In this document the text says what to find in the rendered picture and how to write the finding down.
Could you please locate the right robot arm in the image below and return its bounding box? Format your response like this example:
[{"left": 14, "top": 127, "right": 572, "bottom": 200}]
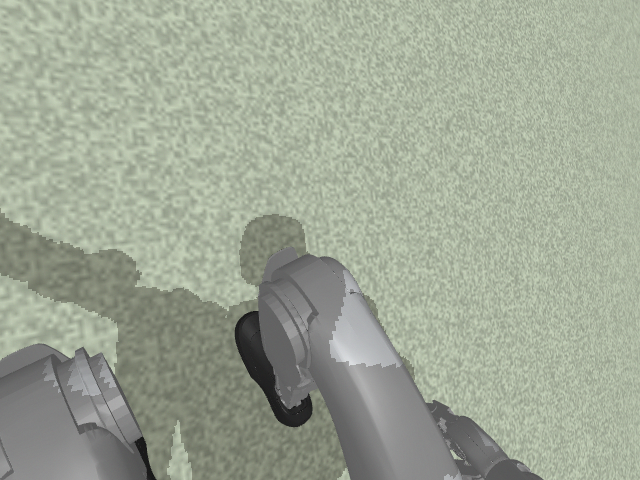
[{"left": 485, "top": 459, "right": 543, "bottom": 480}]

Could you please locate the left robot foot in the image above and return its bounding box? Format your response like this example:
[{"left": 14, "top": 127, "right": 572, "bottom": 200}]
[{"left": 134, "top": 436, "right": 156, "bottom": 480}]

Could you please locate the right robot foot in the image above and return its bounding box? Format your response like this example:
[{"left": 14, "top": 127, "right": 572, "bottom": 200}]
[{"left": 235, "top": 311, "right": 312, "bottom": 427}]

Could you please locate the right robot hand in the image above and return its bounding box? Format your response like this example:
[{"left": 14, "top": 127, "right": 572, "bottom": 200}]
[{"left": 426, "top": 400, "right": 510, "bottom": 480}]

